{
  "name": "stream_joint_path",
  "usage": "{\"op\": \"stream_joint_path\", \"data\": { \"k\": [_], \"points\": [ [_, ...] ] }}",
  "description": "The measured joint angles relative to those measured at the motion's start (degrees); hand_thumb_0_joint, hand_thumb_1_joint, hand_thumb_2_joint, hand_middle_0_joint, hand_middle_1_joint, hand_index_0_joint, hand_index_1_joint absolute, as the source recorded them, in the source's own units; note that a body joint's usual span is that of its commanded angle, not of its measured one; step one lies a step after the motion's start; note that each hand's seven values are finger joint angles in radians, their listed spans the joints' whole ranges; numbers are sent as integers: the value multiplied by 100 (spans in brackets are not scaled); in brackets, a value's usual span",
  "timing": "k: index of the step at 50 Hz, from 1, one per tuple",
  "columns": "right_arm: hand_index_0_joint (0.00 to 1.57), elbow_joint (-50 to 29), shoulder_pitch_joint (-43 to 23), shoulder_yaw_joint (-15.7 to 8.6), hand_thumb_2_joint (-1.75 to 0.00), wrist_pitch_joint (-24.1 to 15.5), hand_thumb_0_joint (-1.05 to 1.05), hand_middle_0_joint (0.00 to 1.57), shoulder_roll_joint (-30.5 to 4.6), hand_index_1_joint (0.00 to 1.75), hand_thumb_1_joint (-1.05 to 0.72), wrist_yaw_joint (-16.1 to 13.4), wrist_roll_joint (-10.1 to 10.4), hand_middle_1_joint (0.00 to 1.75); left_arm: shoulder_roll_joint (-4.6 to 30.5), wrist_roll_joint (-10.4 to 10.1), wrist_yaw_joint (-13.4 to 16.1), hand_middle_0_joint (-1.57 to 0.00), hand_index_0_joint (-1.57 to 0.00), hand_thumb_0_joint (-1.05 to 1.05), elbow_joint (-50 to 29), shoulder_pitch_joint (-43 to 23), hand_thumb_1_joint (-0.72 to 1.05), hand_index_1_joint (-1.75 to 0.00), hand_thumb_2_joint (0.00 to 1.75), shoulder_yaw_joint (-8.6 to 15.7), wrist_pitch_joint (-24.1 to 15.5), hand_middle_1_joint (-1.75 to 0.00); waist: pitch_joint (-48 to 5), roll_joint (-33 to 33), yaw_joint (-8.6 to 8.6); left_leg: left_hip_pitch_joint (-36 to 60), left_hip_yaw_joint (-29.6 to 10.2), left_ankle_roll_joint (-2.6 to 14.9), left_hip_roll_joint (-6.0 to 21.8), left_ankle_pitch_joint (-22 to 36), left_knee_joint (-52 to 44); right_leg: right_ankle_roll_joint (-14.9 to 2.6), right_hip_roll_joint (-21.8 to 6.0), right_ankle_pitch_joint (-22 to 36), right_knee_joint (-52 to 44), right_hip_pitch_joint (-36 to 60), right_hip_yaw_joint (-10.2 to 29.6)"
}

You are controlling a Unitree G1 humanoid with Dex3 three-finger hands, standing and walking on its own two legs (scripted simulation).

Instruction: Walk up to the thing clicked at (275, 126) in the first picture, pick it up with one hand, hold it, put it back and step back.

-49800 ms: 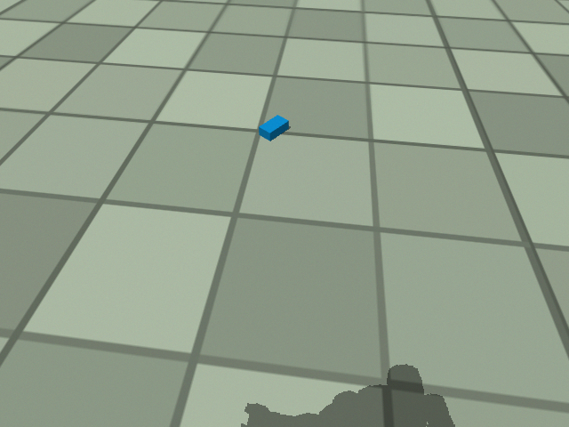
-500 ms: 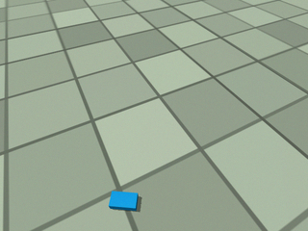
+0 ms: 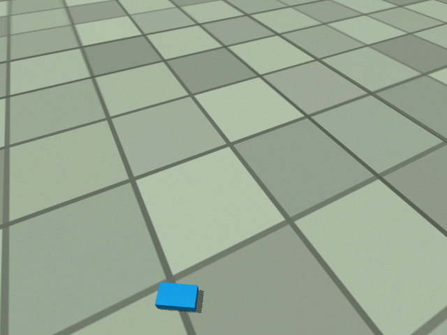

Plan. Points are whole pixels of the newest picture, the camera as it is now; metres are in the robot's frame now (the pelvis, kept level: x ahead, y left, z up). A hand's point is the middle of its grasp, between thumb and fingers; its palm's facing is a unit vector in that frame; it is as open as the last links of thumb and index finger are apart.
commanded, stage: stand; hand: left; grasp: from above
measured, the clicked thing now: (177, 296) +0.40 +0.22 -0.75
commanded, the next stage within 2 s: step back in 0.50 s
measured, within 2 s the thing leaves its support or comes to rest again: neither
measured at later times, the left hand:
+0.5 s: hand out of the picture +0.06 +0.24 -0.16, palm faces +0.00 -0.94 -0.34, open 7.4 cm
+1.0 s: hand out of the picture +0.06 +0.31 -0.18, palm faces -0.05 -0.94 -0.34, open 7.4 cm
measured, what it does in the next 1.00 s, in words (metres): walks backwards: left foot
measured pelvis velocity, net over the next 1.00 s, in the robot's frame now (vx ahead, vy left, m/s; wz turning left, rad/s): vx -0.08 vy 0.06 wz -0.01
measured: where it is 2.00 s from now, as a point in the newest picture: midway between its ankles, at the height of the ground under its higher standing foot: outside the picture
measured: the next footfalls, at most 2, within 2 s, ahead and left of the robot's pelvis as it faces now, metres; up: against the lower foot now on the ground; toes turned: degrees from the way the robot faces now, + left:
left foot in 0.80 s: -0.03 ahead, +0.14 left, +0.00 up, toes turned -2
right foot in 1.26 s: -0.12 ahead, -0.06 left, +0.00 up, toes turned -1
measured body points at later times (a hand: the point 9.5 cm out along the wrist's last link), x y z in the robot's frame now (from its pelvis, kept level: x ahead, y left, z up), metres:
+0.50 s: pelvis -0.01 +0.00 +0.00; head -0.01 -0.01 +0.45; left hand +0.06 +0.29 -0.13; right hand +0.06 -0.30 -0.14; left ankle +0.01 +0.13 -0.75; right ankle -0.01 -0.12 -0.75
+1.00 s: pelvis -0.08 +0.06 -0.01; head +0.00 +0.09 +0.43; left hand +0.07 +0.36 -0.15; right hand -0.03 -0.26 -0.12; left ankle -0.07 +0.14 -0.75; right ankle -0.10 -0.08 -0.67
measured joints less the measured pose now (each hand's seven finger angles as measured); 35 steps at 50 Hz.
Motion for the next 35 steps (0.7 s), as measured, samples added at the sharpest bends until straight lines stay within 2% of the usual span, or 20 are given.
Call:
{"op": "stream_joint_path", "data": {
  "k": [25,29,31,35],
  "points": [
    [20,45,135,26,-90,17,1,20,-9,30,-90,59,7,30,89,-5,-49,-21,-20,1,-30,161,91,-30,90,-76,-9,-30,2,-1,-24,-53,10,-43,44,79,-44,-47,43,59,13,-89,12],
    [20,-156,-13,-31,-90,113,1,20,-111,30,-90,110,93,30,126,-76,-41,-21,-21,1,-266,73,91,-30,90,70,20,-30,215,58,-82,-491,-39,-17,77,-103,538,-75,89,-24,363,-405,-36],
    [20,-303,-97,-79,-90,156,1,20,-196,30,-90,113,119,30,164,-79,-29,-21,-21,1,-416,-11,91,-30,90,127,46,-30,403,90,-105,-801,-65,51,68,-165,1000,-89,96,-51,548,-574,-62],
    [20,-596,-115,-189,-90,281,1,20,-323,30,-91,137,95,30,270,18,3,-21,-21,1,-738,-114,91,-30,90,200,139,-30,634,-77,-63,-1363,-54,183,-235,-1387,2516,-51,-84,-124,960,-961,70]
  ]
}}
